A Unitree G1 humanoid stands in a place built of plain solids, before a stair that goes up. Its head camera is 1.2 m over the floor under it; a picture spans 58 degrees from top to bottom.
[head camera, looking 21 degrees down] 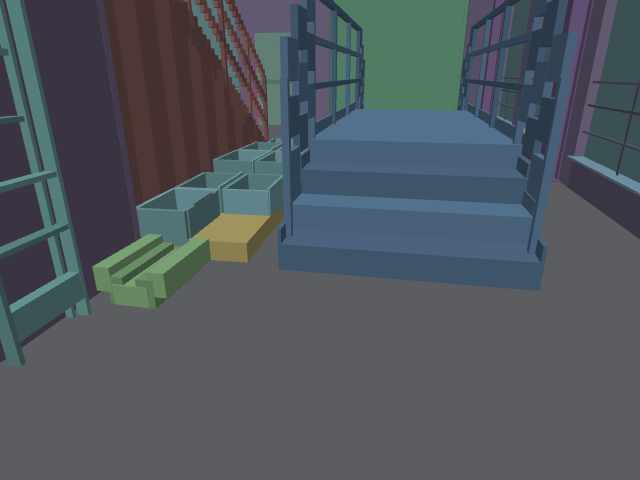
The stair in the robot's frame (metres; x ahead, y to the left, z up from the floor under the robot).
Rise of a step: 0.18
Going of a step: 0.30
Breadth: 1.60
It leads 11 degrees to the right of straight ahead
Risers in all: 4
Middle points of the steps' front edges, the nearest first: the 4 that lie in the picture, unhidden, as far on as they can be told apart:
2.43 -0.51 0.18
2.73 -0.57 0.36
3.02 -0.63 0.54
3.32 -0.68 0.72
